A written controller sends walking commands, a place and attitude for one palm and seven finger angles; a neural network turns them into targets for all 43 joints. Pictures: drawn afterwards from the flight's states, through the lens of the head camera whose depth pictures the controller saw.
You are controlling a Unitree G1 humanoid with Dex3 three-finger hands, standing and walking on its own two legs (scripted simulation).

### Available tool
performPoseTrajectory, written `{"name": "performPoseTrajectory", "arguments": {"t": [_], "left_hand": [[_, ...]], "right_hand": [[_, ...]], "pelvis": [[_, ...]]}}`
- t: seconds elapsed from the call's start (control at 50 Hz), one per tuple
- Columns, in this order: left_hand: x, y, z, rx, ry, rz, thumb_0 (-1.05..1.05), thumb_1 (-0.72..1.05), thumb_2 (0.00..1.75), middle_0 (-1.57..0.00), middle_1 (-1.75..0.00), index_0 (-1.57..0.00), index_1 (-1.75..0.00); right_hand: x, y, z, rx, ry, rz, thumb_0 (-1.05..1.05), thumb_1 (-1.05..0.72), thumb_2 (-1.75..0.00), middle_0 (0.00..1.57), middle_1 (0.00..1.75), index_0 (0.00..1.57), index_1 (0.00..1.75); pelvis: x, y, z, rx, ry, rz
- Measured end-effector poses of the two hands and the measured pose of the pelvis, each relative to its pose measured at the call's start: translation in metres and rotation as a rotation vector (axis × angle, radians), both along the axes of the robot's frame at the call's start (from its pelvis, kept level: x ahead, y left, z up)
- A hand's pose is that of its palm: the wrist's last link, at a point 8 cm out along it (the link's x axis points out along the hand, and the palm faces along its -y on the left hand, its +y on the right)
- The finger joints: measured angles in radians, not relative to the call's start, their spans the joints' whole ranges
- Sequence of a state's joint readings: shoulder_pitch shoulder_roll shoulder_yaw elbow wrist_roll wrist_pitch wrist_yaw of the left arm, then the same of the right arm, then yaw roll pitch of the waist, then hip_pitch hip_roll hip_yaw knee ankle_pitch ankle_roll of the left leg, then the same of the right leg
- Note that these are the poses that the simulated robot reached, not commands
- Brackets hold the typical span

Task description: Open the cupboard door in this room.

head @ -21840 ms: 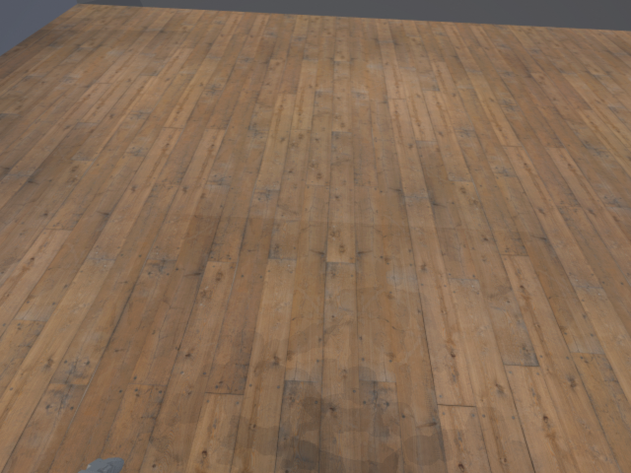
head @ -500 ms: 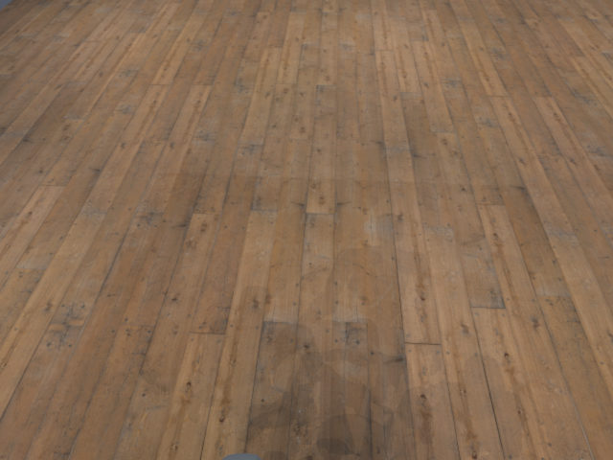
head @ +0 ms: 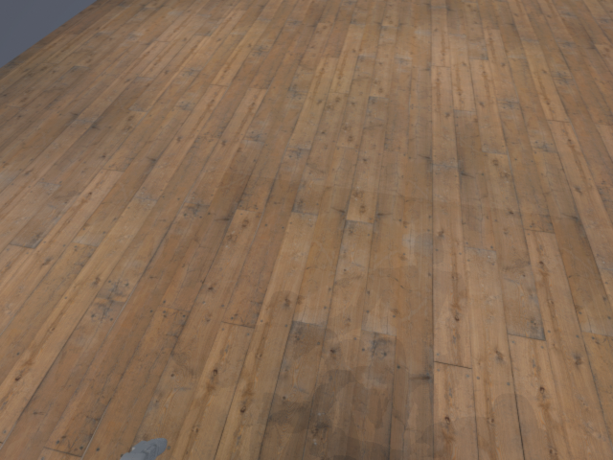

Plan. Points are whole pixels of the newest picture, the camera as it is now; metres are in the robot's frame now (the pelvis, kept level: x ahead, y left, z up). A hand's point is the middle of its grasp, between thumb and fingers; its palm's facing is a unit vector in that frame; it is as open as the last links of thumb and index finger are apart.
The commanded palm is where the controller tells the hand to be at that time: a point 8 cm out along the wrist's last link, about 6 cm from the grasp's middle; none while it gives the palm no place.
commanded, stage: turn or walk to find it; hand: left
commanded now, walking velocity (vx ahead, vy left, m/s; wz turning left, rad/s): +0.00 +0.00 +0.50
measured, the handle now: out of the picture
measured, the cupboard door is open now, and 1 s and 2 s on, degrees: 0 0 0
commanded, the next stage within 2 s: none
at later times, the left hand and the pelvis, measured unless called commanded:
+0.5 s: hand out of the picture -0.06 +0.21 -0.18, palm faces +0.33 -0.91 -0.24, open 7.4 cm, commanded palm none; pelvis -0.03 +0.01 -0.01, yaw +17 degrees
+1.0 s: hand out of the picture -0.04 +0.21 -0.15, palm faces +0.49 -0.82 -0.29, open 7.4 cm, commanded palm none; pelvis -0.04 -0.03 -0.01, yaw +30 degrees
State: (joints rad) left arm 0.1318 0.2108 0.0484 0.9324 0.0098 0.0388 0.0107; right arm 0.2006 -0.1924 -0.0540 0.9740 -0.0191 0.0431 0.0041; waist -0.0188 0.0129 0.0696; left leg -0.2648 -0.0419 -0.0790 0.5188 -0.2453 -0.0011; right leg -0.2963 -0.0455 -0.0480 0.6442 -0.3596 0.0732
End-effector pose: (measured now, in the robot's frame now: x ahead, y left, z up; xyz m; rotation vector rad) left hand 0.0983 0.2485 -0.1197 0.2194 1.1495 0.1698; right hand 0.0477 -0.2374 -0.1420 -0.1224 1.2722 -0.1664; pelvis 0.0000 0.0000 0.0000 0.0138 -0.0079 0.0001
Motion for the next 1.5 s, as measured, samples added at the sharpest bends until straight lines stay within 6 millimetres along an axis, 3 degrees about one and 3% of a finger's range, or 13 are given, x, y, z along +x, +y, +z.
{"name": "performPoseTrajectory", "arguments": {"t": [0.06, 0.16, 0.3, 0.4, 0.52, 0.58, 0.68, 0.78, 0.98, 1.1, 1.22, 1.34, 1.5], "left_hand": [[-0.008, -0.014, 0.004, 0.018, -0.033, 0.016, 0.0, 0.9, 0.9, -0.2, -0.3, -0.2, -0.3], [-0.04, -0.027, 0.013, 0.021, -0.008, 0.087, 0.0, 0.9, 0.9, -0.2, -0.3, -0.2, -0.3], [-0.09, -0.031, 0.01, 0.002, 0.059, 0.187, 0.01, 0.9, 0.9, -0.2, -0.3, -0.2, -0.3], [-0.135, -0.02, -0.001, -0.02, 0.111, 0.274, 0.01, 0.9, 0.9, -0.2, -0.3, -0.2, -0.3], [-0.192, 0.011, -0.03, -0.049, 0.174, 0.388, 0.01, 0.9, 0.9, -0.2, -0.3, -0.2, -0.3], [-0.209, 0.023, -0.032, -0.049, 0.208, 0.424, 0.01, 0.9, 0.9, -0.2, -0.3, -0.2, -0.3], [-0.209, 0.034, -0.019, -0.047, 0.15, 0.461, 0.01, 0.9, 0.9, -0.2, -0.3, -0.2, -0.3], [-0.198, 0.035, -0.009, -0.029, 0.085, 0.476, 0.01, 0.9, 0.9, -0.2, -0.3, -0.2, -0.3], [-0.167, 0.001, 0.004, 0.033, -0.023, 0.497, 0.01, 0.9, 0.9, -0.2, -0.3, -0.2, -0.3], [-0.188, -0.037, 0.014, 0.031, -0.008, 0.571, 0.0, 0.9, 0.9, -0.2, -0.3, -0.2, -0.3], [-0.218, -0.064, 0.012, -0.004, 0.048, 0.656, 0.01, 0.9, 0.9, -0.2, -0.3, -0.2, -0.3], [-0.264, -0.076, 0.002, -0.038, 0.095, 0.758, 0.01, 0.9, 0.9, -0.2, -0.3, -0.2, -0.3], [-0.344, -0.074, -0.031, -0.096, 0.183, 0.895, 0.01, 0.9, 0.9, -0.2, -0.3, -0.2, -0.3]], "right_hand": [[-0.009, -0.015, -0.012, 0.015, 0.035, 0.009, 0.0, -0.91, -0.89, 0.2, 0.3, 0.21, 0.3], [-0.01, -0.035, -0.008, 0.01, 0.081, 0.057, 0.01, -0.91, -0.89, 0.2, 0.3, 0.2, 0.3], [0.004, -0.04, 0.0, -0.013, 0.104, 0.15, 0.0, -0.91, -0.9, 0.2, 0.3, 0.2, 0.3], [0.036, -0.021, 0.005, -0.037, 0.066, 0.249, 0.01, -0.91, -0.9, 0.2, 0.3, 0.2, 0.3], [0.084, 0.026, 0.013, -0.073, -0.085, 0.375, 0.0, -0.91, -0.9, 0.2, 0.3, 0.2, 0.3], [0.093, 0.046, 0.024, -0.077, -0.134, 0.419, 0.0, -0.91, -0.9, 0.2, 0.3, 0.2, 0.3], [0.093, 0.064, 0.033, -0.069, -0.136, 0.468, 0.0, -0.91, -0.89, 0.2, 0.3, 0.2, 0.3], [0.087, 0.068, 0.03, -0.039, -0.115, 0.487, 0.0, -0.91, -0.89, 0.2, 0.3, 0.21, 0.3], [0.074, 0.027, -0.007, 0.007, 0.001, 0.503, 0.0, -0.9, -0.89, 0.21, 0.3, 0.21, 0.3], [0.083, 0.005, -0.009, -0.003, 0.059, 0.553, 0.01, -0.91, -0.89, 0.2, 0.3, 0.2, 0.3], [0.095, 0.002, -0.002, -0.025, 0.084, 0.621, 0.0, -0.91, -0.9, 0.2, 0.3, 0.2, 0.3], [0.115, 0.032, 0.004, -0.052, 0.069, 0.733, 0.01, -0.91, -0.9, 0.2, 0.3, 0.2, 0.3], [0.14, 0.113, 0.015, -0.048, -0.115, 0.896, 0.0, -0.91, -0.9, 0.2, 0.3, 0.2, 0.3]], "pelvis": [[-0.005, -0.012, -0.004, -0.002, -0.006, 0.04], [-0.009, -0.023, 0.004, 0.02, -0.011, 0.099], [-0.014, -0.026, 0.009, 0.033, -0.005, 0.18], [-0.022, -0.016, 0.006, 0.023, -0.001, 0.234], [-0.034, 0.008, -0.01, -0.01, -0.002, 0.302], [-0.04, 0.014, -0.006, -0.014, -0.013, 0.32], [-0.044, 0.019, 0.005, -0.028, -0.018, 0.368], [-0.045, 0.016, 0.007, -0.022, -0.014, 0.409], [-0.037, -0.021, -0.005, -0.001, 0.007, 0.512], [-0.035, -0.038, 0.003, 0.02, -0.006, 0.587], [-0.034, -0.044, 0.008, 0.032, 0.003, 0.658], [-0.042, -0.039, 0.007, 0.025, 0.012, 0.726], [-0.066, -0.018, -0.01, -0.004, 0.008, 0.803]]}}
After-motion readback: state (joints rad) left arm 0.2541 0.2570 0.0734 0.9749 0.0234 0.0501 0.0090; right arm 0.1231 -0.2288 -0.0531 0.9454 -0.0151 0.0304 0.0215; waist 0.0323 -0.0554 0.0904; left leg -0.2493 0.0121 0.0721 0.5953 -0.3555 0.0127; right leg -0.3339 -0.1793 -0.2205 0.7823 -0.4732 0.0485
